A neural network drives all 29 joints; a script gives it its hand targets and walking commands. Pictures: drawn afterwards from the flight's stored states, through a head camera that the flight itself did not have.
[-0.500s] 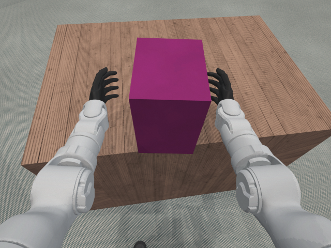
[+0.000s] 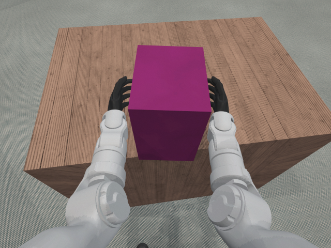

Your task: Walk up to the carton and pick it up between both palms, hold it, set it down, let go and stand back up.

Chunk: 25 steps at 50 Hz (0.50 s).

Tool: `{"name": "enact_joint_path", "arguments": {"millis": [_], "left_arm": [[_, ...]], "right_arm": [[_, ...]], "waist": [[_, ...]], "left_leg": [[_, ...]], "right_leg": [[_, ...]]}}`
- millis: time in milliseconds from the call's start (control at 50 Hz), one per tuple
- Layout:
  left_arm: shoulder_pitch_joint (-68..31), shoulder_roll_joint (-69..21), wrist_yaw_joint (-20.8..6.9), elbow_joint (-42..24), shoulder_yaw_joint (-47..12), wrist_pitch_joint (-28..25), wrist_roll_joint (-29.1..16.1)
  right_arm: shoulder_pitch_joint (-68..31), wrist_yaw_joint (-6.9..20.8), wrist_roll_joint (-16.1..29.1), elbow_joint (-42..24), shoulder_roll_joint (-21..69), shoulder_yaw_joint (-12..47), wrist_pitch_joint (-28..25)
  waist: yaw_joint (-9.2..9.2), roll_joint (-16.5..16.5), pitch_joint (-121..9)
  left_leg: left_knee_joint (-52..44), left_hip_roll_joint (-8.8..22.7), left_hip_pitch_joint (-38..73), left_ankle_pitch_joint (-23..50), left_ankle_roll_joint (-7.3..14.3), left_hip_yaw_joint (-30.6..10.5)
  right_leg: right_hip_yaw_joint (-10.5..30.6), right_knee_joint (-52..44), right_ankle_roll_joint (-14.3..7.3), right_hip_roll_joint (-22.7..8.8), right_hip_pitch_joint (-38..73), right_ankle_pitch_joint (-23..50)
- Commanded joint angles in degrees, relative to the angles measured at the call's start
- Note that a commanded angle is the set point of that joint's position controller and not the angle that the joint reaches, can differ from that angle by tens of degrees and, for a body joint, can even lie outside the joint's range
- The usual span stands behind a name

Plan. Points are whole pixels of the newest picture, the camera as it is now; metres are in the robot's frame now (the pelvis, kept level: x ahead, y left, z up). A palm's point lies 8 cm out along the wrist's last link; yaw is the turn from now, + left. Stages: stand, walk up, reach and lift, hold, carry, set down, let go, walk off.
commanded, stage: reach and lift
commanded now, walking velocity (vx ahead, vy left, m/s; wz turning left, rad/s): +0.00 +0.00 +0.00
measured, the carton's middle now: (168, 108) +0.45 +0.02 +0.03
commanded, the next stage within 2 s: none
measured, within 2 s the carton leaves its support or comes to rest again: neither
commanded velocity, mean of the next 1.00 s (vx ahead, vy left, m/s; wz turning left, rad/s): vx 0.00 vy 0.00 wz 0.00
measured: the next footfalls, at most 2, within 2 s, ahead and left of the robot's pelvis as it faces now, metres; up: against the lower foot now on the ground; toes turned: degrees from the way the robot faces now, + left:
none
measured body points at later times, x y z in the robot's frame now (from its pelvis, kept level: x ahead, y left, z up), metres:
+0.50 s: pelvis +0.01 -0.01 +0.00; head +0.08 -0.01 +0.45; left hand +0.43 +0.15 +0.06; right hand +0.44 -0.11 +0.06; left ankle +0.02 +0.10 -0.75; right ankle -0.01 -0.11 -0.75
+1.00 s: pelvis +0.01 -0.01 +0.00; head +0.08 -0.01 +0.45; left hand +0.43 +0.15 +0.06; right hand +0.44 -0.11 +0.06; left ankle +0.02 +0.10 -0.75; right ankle -0.01 -0.11 -0.75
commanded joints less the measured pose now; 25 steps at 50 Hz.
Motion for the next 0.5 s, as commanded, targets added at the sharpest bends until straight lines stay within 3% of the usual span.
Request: {"name": "enact_joint_path", "arguments": {"millis": [0,40,80,180,320,380,480], "left_arm": [[-20.9,-10.6,-4.6,-1.9,-8.0,-0.2,2.3],[-20.7,-11.6,-5.5,-1.3,-8.5,-0.9,1.3],[-20.7,-12.0,-6.1,-1.3,-9.3,-1.6,1.0],[-22.0,-13.7,-7.3,-2.0,-11.3,-2.8,-0.4],[-22.2,-15.2,-8.0,-2.5,-11.9,-3.3,0.1],[-21.3,-16.3,-7.7,-3.3,-11.8,-3.1,1.5],[-21.4,-15.8,-8.0,-3.6,-10.3,-2.2,2.2]], "right_arm": [[-21.6,4.9,-1.2,-2.0,16.0,12.4,-2.4],[-22.6,4.8,0.4,-3.6,17.2,14.9,-3.3],[-21.4,4.4,1.2,-2.2,18.7,16.9,-3.7],[-21.2,3.2,3.1,-3.3,21.6,20.8,-4.6],[-20.3,2.3,2.6,-2.8,23.1,20.4,-5.6],[-19.6,2.5,1.8,-2.9,23.0,19.0,-5.7],[-18.9,2.4,1.8,-3.8,22.6,18.9,-4.7]], "waist": [[1.86,0.0,-26.8],[2.62,-1.6,-26.2],[2.09,-1.3,-25.0],[1.77,-2.5,-25.2],[0.91,-1.1,-25.3],[0.91,-0.1,-25.7],[1.49,-1.0,-23.8]], "left_leg": [[4.9,-0.9,23.7,19.2,-2.9,-1.3],[3.9,-1.1,18.8,19.2,-2.0,-1.0],[3.3,-1.4,15.8,19.5,-1.1,-1.1],[1.7,-1.9,12.6,18.6,0.7,-1.4],[1.2,-1.7,13.0,17.9,0.8,-1.6],[0.5,-1.4,16.3,17.2,-0.3,-1.4],[0.1,-1.3,16.0,16.2,0.5,-1.5]], "right_leg": [[0.2,3.7,2.1,2.9,12.7,13.9],[0.9,5.6,2.8,2.3,19.3,20.3],[1.8,7.4,3.7,1.8,24.3,26.0],[2.9,9.6,4.4,1.2,30.3,33.1],[2.9,8.9,4.3,1.2,30.0,33.1],[1.7,7.1,4.0,1.8,27.1,27.2],[2.0,6.5,4.0,1.5,27.2,26.6]]}}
